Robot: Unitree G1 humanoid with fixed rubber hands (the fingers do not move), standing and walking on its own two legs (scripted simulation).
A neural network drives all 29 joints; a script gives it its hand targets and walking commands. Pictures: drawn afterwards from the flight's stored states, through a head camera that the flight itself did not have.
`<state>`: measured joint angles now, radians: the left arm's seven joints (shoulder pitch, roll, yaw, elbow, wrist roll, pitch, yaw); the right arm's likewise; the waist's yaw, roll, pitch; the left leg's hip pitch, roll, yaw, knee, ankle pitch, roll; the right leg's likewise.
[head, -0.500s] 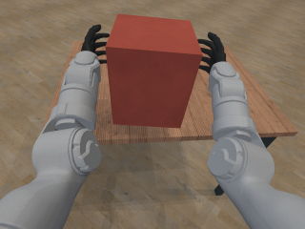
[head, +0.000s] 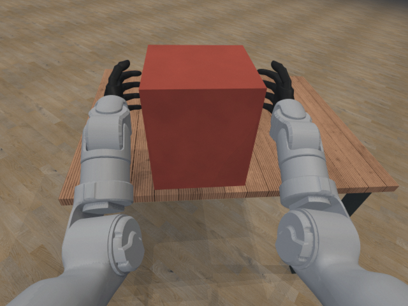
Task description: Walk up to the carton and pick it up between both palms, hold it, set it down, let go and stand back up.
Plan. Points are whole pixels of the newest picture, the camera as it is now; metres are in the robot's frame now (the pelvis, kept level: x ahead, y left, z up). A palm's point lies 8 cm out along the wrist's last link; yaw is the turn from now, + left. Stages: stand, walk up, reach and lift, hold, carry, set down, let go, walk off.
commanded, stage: reach and lift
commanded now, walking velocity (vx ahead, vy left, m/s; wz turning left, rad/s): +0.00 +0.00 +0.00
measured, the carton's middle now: (198, 117) +0.50 +0.01 +0.15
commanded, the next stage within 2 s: none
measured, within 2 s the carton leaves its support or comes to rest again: neither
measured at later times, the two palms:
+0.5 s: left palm (120, 110) +0.38 +0.15 +0.24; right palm (297, 123) +0.37 -0.15 +0.24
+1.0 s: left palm (114, 106) +0.39 +0.16 +0.24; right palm (291, 110) +0.39 -0.14 +0.25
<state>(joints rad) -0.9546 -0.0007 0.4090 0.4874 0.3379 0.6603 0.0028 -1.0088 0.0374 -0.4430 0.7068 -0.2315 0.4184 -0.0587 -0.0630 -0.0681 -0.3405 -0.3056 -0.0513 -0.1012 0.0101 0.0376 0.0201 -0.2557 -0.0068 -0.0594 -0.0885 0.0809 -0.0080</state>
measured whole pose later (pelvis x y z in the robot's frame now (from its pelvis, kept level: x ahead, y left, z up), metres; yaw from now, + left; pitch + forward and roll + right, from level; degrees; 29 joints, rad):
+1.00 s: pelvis -0.02 +0.00 +0.00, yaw +0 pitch +11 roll +0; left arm -0.95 0.00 0.40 0.48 0.35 0.69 -0.04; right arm -0.96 0.02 -0.38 0.63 -0.12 0.49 -0.10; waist -0.07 -0.06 -0.31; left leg -0.31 -0.05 -0.11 0.10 0.01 0.02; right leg -0.23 0.00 -0.07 -0.04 0.07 -0.02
